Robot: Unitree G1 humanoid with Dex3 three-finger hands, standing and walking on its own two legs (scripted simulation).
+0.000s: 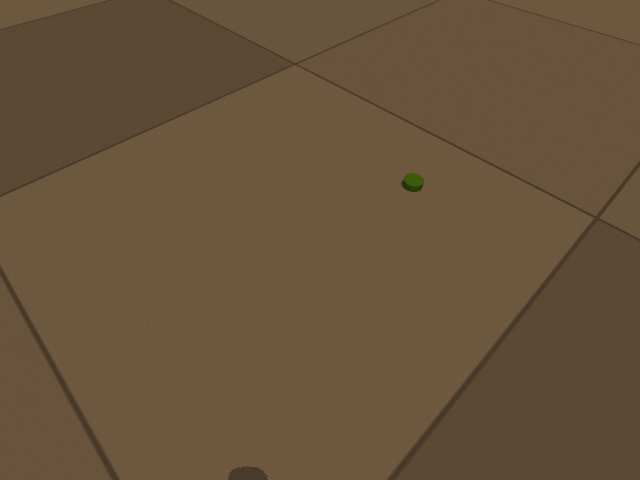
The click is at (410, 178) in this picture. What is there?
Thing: low tin
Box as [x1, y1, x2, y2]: [403, 173, 423, 191]
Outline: 405,175 403,180 403,186 407,190 417,191 421,188 423,183 423,179 421,176 414,173
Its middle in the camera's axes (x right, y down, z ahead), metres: +0.45 -0.27 +1.84
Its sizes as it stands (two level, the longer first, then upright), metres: 0.093 0.093 0.035
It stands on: the floor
